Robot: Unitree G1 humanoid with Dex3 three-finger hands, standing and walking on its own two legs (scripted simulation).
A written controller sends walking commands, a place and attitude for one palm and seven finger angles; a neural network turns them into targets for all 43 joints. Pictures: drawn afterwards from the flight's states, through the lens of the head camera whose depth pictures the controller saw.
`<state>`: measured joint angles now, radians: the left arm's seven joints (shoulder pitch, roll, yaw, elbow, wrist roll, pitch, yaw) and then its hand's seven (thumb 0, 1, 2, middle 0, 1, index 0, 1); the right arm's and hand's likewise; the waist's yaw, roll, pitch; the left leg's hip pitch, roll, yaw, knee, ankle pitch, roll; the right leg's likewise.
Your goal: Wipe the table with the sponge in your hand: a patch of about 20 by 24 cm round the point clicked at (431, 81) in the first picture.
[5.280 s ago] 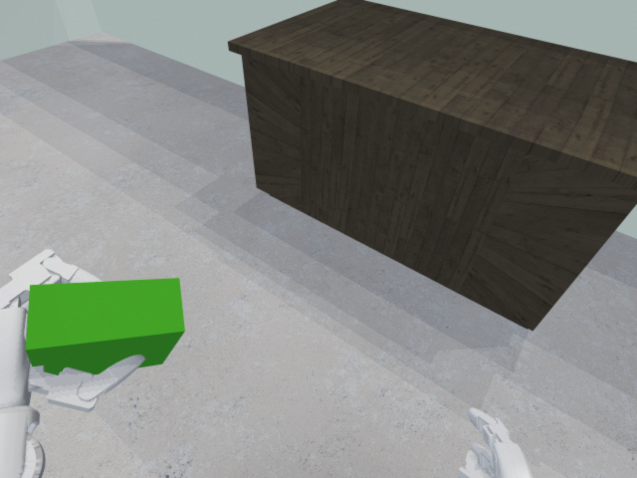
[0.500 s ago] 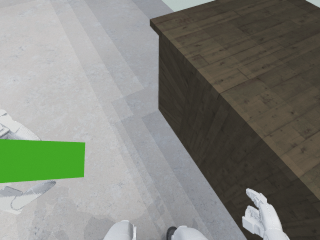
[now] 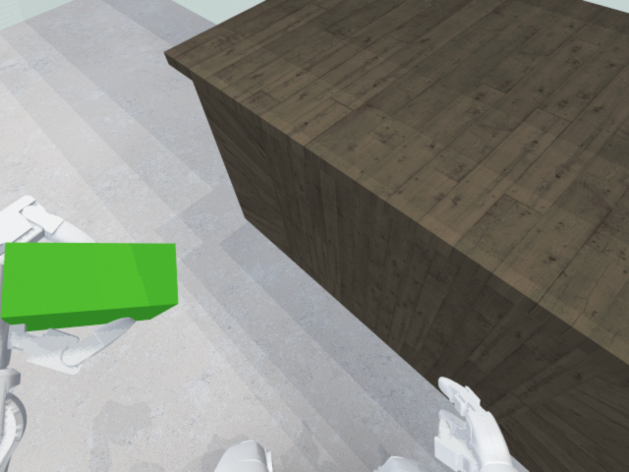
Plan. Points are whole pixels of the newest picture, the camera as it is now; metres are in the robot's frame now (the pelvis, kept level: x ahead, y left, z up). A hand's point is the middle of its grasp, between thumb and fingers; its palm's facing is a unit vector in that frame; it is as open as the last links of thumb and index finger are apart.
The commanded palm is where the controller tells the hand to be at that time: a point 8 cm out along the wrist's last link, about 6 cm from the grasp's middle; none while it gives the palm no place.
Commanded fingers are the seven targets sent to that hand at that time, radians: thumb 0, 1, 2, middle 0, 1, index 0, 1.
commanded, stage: turn to face it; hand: left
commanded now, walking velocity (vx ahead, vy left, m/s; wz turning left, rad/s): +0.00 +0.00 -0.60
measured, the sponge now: (116, 288) +0.25 +0.19 +0.17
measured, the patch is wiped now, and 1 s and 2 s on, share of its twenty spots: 0.00 0.00 0.00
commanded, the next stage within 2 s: take the last steps up to it in 1.88 s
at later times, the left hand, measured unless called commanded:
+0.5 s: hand (164, 320) +0.21 +0.12 +0.20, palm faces +0.15 -0.89 -0.44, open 9.8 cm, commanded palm +0.17 +0.18 +0.20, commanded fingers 0.00 0.10 1.30 -1.20 -1.60 -1.20 -1.60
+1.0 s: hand (359, 363) +0.19 -0.02 +0.18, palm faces -0.19 -0.86 -0.48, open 9.8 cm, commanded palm +0.15 +0.07 +0.20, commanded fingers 0.00 0.10 1.30 -1.20 -1.60 -1.20 -1.60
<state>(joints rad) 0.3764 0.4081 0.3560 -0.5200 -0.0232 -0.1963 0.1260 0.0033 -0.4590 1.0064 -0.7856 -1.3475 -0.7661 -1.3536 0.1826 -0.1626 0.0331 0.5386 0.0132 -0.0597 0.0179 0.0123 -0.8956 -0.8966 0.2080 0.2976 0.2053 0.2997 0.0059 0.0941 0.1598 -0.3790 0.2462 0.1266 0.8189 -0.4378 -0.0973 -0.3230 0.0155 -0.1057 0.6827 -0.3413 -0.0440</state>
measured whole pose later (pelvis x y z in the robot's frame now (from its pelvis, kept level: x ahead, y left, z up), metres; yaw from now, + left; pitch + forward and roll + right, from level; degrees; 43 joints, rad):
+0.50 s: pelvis -0.06 -0.04 +0.02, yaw -16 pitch +2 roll +4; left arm 0.47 0.37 0.33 -0.49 -0.06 -0.18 0.14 0.00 -0.46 1.01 -0.78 -1.35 -0.76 -1.35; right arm 0.15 -0.25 -0.03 0.53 0.02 0.09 -0.02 0.01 -0.90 -0.90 0.20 0.30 0.20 0.30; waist 0.04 -0.02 0.00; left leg -0.35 -0.01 0.00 0.77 -0.44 -0.06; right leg -0.33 0.15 0.15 0.35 -0.02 -0.12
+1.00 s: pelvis -0.14 -0.07 +0.00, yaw -34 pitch -2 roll +0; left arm 0.37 0.41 0.38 -0.55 -0.03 -0.18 0.13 0.00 -0.46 1.01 -0.78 -1.35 -0.77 -1.36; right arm 0.15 -0.21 0.01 0.57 0.02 0.00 0.01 0.01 -0.90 -0.90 0.21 0.30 0.20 0.30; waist -0.01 0.02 0.21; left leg -0.38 0.14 0.04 1.06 -0.54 -0.08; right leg -0.38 0.03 -0.03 0.64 -0.23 -0.05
